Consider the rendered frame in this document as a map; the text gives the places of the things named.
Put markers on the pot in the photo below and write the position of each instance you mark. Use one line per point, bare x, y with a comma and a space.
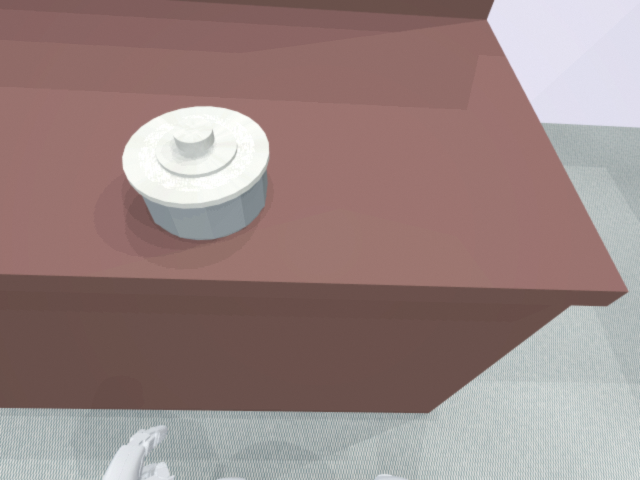
214, 221

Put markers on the table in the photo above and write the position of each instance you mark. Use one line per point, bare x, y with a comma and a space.
418, 223

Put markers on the left robot hand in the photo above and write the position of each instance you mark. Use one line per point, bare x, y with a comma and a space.
127, 464

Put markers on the lid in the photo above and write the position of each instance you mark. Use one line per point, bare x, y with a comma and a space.
158, 170

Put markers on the knob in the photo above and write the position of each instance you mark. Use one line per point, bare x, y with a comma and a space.
193, 135

